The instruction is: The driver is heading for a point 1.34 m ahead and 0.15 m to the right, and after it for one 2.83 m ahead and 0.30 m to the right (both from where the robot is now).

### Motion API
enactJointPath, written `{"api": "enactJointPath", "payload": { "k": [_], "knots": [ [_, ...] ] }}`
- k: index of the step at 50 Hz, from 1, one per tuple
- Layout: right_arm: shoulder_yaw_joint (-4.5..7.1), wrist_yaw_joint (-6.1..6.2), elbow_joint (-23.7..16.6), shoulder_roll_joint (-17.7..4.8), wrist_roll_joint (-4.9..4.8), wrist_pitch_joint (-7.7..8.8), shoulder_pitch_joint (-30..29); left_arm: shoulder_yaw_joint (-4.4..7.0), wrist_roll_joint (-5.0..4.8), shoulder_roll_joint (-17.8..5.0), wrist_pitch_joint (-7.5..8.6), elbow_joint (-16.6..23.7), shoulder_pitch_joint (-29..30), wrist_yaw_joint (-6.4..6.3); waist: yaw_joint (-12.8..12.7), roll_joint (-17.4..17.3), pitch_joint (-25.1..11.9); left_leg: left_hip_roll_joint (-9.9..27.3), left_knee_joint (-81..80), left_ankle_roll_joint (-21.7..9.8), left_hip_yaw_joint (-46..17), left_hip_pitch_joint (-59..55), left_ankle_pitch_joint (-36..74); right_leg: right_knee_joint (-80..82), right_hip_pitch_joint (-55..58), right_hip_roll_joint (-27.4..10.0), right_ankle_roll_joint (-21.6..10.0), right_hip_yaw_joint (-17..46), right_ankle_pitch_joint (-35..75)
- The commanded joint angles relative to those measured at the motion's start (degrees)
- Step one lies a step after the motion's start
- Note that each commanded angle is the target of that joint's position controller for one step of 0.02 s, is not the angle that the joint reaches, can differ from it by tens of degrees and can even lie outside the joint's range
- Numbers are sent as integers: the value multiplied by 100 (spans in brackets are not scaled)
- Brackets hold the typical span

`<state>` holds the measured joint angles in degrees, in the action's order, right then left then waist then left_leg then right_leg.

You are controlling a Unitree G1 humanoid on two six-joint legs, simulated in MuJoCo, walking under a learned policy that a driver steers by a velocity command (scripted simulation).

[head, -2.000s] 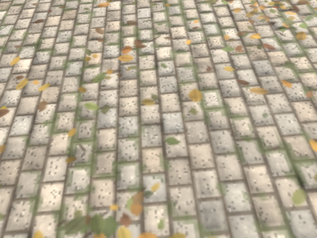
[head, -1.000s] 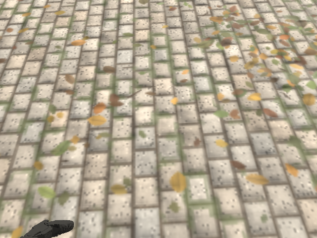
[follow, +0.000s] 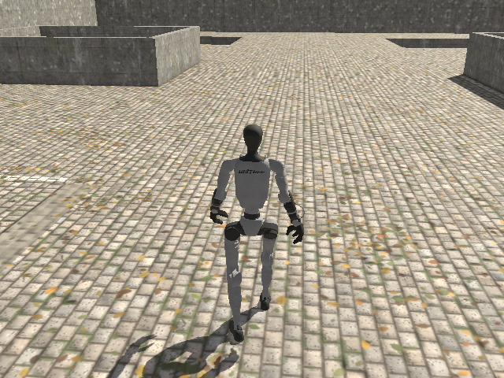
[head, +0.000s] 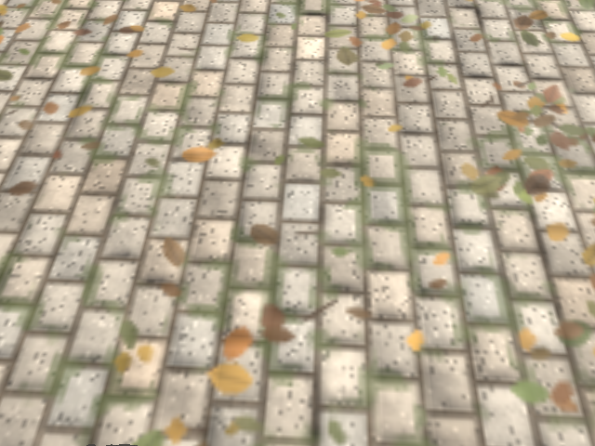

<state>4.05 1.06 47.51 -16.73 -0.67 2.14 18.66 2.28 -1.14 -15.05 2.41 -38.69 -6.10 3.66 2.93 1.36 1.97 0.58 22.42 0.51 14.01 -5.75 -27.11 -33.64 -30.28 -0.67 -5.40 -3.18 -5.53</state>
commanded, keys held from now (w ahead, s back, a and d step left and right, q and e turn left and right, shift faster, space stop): w+e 0.40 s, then w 0.44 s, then w+q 0.16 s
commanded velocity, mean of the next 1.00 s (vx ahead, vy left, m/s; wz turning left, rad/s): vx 0.50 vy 0.00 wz -0.32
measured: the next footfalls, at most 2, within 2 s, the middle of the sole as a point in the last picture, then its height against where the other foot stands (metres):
left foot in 0.48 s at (269, 439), level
right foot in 0.98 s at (410, 359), level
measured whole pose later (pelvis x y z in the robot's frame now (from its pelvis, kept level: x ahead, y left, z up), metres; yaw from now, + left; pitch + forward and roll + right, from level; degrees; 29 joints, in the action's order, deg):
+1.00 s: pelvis +0.54 -0.10 +0.01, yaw -18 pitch +2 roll +1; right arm 2.7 -0.2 51.3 -17.1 -1.1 2.9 24.7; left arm 1.7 -0.1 -14.5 5.2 -34.7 -1.0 1.6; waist 6.1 0.0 1.4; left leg 0.5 29.9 0.1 -2.3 2.9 -25.2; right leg -29.0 -26.4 -0.7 -1.1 -0.1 -4.6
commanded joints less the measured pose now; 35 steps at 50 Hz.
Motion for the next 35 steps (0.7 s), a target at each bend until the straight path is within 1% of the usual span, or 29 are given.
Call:
{"api": "enactJointPath", "payload": {
  "k": [1, 2, 3, 4, 5, 6, 7, 9, 10, 12, 14, 15, 16, 18, 20, 21, 22, 23, 24, 25, 26, 27, 28, 29, 30, 31, 32, 33, 35],
  "knots": [
    [92, 85, -565, -665, 93, 85, -96, 658, -23, -1686, -60, -16, -2080, -211, -1132, 467, -1494, 698, 4131, -168, -162, 2371, 3987, 360, 3834, -629, -928, 1652, -111],
    [-92, -21, -784, -205, 141, 285, 162, 635, -25, -1886, 12, 173, -1777, -197, -622, 1338, -2174, -559, 5888, 100, -1238, 4353, -607, 1228, 5214, -1833, -2028, 4921, -731],
    [21, -141, -847, -742, -32, 484, -391, 499, 0, -1388, 65, 217, -1809, -169, -1021, 611, -2168, -177, 6049, -46, -2157, 4969, -423, 1584, 5227, -1783, -1791, 4742, -1069],
    [15, -188, -995, -797, -174, 582, -764, 432, 17, -1151, 106, 212, -1617, -174, -937, 316, -1366, 67, 5693, -173, -2057, 5118, 42, 1631, 4498, -1570, -1524, 3839, -877],
    [-5, -156, -991, -695, -80, 622, -845, 401, 4, -1054, 127, 236, -1248, -171, -625, -228, -792, 317, 5052, -182, -1978, 4946, 413, 1681, 3596, -1287, -1306, 3202, -318],
    [46, -117, -943, -773, 63, 589, -840, 338, 23, -844, 141, 312, -954, -191, -450, -207, -568, 483, 4564, -129, -1953, 4620, 655, 1762, 3022, -1094, -1197, 2774, 289],
    [66, -123, -927, -769, 103, 521, -725, 308, 84, -804, 138, 410, -805, -220, -294, -52, -475, 541, 4412, -58, -1959, 4298, 819, 1893, 2596, -969, -1200, 2600, 661],
    [44, -111, -901, -643, 164, 404, -583, 336, 69, -898, 156, 414, -757, -274, -180, 20, -423, 537, 4004, 161, -1831, 4089, 983, 2031, 2120, -857, -1257, 2322, 1239],
    [20, -97, -922, -574, 172, 359, -650, 353, 61, -968, 162, 385, -806, -310, -179, 21, -366, 510, 3711, 263, -1768, 4068, 1148, 2065, 1917, -783, -1240, 2138, 1399],
    [-42, -78, -1048, -442, 175, 327, -1092, 391, 34, -1094, 138, 322, -929, -386, -308, 93, -225, 405, 2845, 411, -1682, 4050, 1811, 2077, 1649, -570, -1090, 1849, 1320],
    [-97, -101, -1132, -323, 156, 348, -1537, 399, 0, -1117, 89, 258, -1062, -435, -496, 242, -206, 215, 1878, 445, -1653, 3743, 2622, 1977, 1498, -335, -856, 1664, 885],
    [-113, -125, -1171, -299, 129, 367, -1738, 404, -4, -1130, 65, 226, -1148, -450, -592, 300, -211, 109, 1492, 446, -1634, 3573, 2931, 1933, 1462, -303, -776, 1688, 651],
    [-110, -149, -1210, -323, 93, 387, -1902, 412, -8, -1154, 47, 185, -1254, -457, -671, 328, -221, 21, 1245, 444, -1630, 3442, 3128, 1904, 1480, -336, -728, 1791, 463],
    [-74, -193, -1276, -437, 36, 434, -2078, 420, -42, -1149, 15, 108, -1409, -463, -721, 384, -223, -45, 898, 381, -1771, 3349, 3131, 1696, 1723, -472, -674, 2115, 174],
    [-3, -230, -1277, -606, 20, 485, -2034, 413, -49, -1086, -13, 79, -1437, -483, -640, 465, -248, -50, 625, 247, -1926, 3249, 2836, 1373, 2090, -626, -591, 2505, -27],
    [29, -244, -1236, -672, 13, 511, -1886, 412, -27, -1066, -20, 70, -1394, -491, -552, 554, -260, -11, 598, 148, -1918, 3164, 2649, 1222, 2248, -732, -548, 2610, 27],
    [61, -247, -1164, -711, 19, 541, -1635, 407, -6, -1025, -32, 63, -1347, -490, -425, 639, -296, -1, 514, 24, -1837, 2887, 2520, 1036, 2308, -764, -490, 2651, 183],
    [125, -227, -1028, -782, 60, 570, -1183, 359, 16, -880, -36, 63, -1326, -480, -197, 621, -476, -30, 292, -139, -1710, 2257, 2522, 628, 2288, -579, -368, 2535, 563],
    [194, -196, -951, -971, 158, 603, -555, 247, 63, -594, -19, 101, -1361, -450, 89, 367, -1071, 484, 388, -446, -2133, 1119, 2388, -466, 1987, -284, -182, 2218, 481],
    [311, -181, -847, -1445, 252, 577, 133, 139, 21, -263, 24, 149, -2052, -451, 2, -869, -1901, 1657, 308, -1267, -4112, -869, 1725, -2358, 388, 476, 247, 1526, -933],
    [341, -258, -571, -1375, 89, 506, 532, 119, -85, -420, 64, 133, -2319, -462, 21, -2006, -1987, 2250, -499, -1725, -6116, -1322, -7, -3573, -945, 601, 412, 1308, -2807],
    [212, -260, -656, -920, -11, 491, 253, 231, -124, -915, 72, 112, -1836, -459, 147, -1203, -1160, 2080, -717, -1521, -5780, -719, -842, -4018, -1411, 298, 402, 1511, -2442],
    [140, -242, -711, -724, 28, 442, -73, 251, -69, -1005, 64, 223, -1253, -458, 151, -750, -603, 1845, -726, -1313, -4910, -27, -435, -4025, -1427, 86, 389, 1271, -2010],
    [86, -242, -708, -612, 87, 414, -291, 240, 24, -936, 82, 319, -913, -448, 70, -522, -223, 1600, -845, -1273, -4306, 622, 229, -3743, -1335, -67, 378, 1150, -1705],
    [36, -227, -684, -494, 121, 415, -423, 250, 70, -856, 97, 346, -840, -423, -75, -580, -109, 1405, -950, -1233, -3888, 989, 775, -3392, -1131, -264, 367, 1112, -1443],
    [7, -218, -660, -436, 136, 420, -474, 233, 60, -747, 102, 324, -916, -396, -178, -711, -105, 1237, -1058, -1192, -3575, 1218, 1183, -3155, -870, -368, 376, 1024, -1291],
    [-1, -215, -619, -414, 110, 431, -454, 209, 49, -637, 100, 288, -989, -377, -219, -786, -157, 1148, -1136, -1222, -3344, 1302, 1510, -2969, -747, -402, 401, 919, -1222],
    [10, -209, -569, -474, 79, 443, -400, 183, 56, -554, 97, 288, -977, -369, -227, -790, -171, 1130, -1208, -1284, -3152, 1343, 1812, -2764, -734, -425, 439, 827, -1141],
    [57, -187, -471, -672, 35, 444, -297, 122, 96, -442, 114, 407, -654, -366, -163, -672, -99, 1170, -1359, -1387, -2873, 1343, 2300, -2118, -858, -495, 533, 715, -803]
  ]
}}
Velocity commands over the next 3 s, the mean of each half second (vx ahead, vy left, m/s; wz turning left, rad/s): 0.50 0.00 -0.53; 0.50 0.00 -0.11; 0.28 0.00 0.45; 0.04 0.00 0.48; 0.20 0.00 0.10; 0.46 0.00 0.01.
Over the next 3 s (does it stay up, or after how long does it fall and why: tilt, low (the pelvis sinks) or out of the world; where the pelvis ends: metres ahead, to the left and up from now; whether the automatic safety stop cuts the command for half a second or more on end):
stays up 1.07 -0.13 0.01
